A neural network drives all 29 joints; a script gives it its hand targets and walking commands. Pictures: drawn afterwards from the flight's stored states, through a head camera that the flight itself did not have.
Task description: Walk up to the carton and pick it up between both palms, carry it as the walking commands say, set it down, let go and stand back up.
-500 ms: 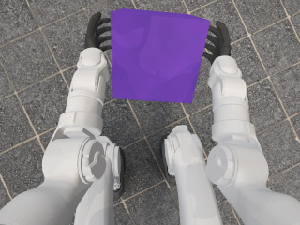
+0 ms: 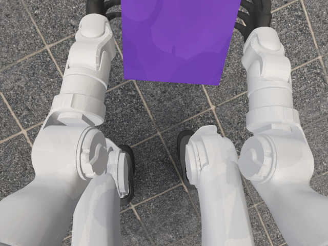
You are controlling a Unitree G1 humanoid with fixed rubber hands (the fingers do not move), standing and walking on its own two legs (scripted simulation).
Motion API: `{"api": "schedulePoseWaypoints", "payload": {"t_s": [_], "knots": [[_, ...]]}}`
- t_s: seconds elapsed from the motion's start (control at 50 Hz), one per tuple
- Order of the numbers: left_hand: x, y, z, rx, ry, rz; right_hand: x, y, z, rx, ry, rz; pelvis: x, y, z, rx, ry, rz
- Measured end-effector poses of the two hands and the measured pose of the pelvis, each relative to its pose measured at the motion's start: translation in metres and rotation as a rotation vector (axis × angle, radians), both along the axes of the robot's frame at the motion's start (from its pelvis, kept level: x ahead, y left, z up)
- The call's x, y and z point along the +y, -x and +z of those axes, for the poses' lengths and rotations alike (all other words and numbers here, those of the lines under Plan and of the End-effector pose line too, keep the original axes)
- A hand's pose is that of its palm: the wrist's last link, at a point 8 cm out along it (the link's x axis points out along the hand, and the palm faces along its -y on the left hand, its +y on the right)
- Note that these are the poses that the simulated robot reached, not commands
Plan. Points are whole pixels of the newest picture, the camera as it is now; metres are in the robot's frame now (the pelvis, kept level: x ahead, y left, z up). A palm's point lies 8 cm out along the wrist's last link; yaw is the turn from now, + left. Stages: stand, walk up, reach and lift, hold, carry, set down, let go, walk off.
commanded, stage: set down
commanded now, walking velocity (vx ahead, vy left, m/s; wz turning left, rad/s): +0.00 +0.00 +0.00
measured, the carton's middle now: (173, 22) +0.56 -0.10 -0.24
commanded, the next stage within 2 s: none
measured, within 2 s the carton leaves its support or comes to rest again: neither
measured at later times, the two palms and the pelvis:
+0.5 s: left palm (98, 9) +0.57 +0.06 -0.14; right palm (256, 20) +0.52 -0.24 -0.14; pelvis +0.00 +0.00 -0.01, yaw +0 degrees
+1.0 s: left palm (99, 3) +0.58 +0.06 -0.15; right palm (255, 15) +0.53 -0.25 -0.15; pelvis +0.01 +0.00 -0.01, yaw +0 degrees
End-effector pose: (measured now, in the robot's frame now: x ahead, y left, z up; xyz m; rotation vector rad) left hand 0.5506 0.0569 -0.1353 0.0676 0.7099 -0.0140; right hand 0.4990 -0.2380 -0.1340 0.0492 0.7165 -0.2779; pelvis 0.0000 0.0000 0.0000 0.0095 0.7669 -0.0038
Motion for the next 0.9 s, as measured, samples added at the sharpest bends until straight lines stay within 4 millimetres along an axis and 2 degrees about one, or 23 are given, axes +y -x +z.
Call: {"api": "schedulePoseWaypoints", "payload": {"t_s": [0.26, 0.9], "knots": [[0.0, -0.011, -0.005, -0.015, 0.023, -0.019, -0.004, -0.011, -0.005, -0.023, -0.01, 0.024, -0.001, 0.0, -0.012, -0.021, 0.001, 0.003], [-0.001, -0.028, -0.015, -0.049, 0.056, -0.031, -0.008, -0.027, -0.013, -0.05, -0.013, 0.034, 0.0, -0.011, -0.013, 0.015, 0.0, -0.002]]}}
